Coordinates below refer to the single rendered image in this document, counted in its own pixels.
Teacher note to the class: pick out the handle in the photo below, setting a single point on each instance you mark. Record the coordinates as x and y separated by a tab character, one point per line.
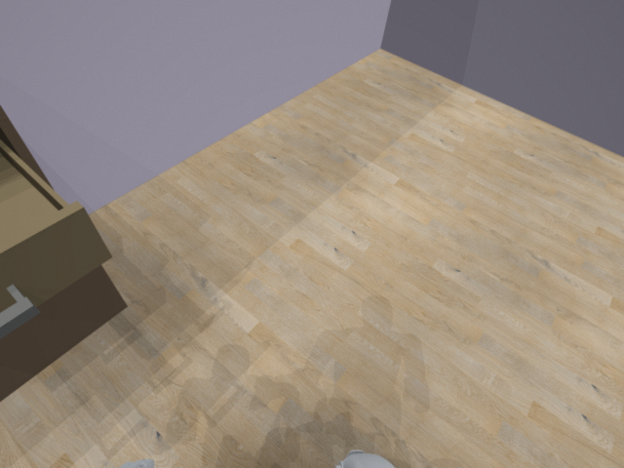
17	314

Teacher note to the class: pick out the drawer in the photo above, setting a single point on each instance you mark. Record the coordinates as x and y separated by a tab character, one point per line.
45	244

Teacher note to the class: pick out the cabinet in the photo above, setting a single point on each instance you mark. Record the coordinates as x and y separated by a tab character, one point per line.
66	318

